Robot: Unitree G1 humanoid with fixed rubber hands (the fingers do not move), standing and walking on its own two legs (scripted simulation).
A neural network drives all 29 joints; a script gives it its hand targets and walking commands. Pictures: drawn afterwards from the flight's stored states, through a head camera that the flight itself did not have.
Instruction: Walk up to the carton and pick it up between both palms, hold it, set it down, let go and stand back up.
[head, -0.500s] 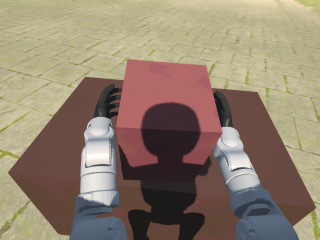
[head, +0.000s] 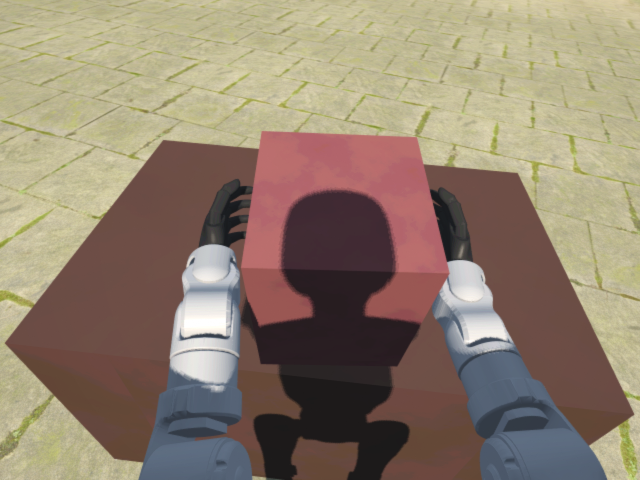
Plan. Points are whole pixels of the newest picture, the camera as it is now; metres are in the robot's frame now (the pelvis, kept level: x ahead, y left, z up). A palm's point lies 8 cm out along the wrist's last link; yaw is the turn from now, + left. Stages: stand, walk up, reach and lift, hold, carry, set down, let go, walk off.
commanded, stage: set down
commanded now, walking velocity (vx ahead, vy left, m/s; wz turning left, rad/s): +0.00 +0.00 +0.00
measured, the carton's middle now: (334, 257) +0.40 -0.02 +0.09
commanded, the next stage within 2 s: none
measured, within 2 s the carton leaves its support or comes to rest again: neither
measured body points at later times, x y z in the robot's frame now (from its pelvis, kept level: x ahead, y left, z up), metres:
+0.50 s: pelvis +0.00 +0.00 +0.00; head +0.00 +0.02 +0.45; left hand +0.42 +0.12 +0.11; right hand +0.39 -0.18 +0.11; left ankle +0.01 +0.12 -0.75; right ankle -0.02 -0.11 -0.75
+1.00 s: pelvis +0.01 +0.00 +0.00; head +0.03 +0.02 +0.45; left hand +0.43 +0.11 +0.08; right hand +0.40 -0.18 +0.09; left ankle +0.01 +0.12 -0.75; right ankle -0.02 -0.11 -0.75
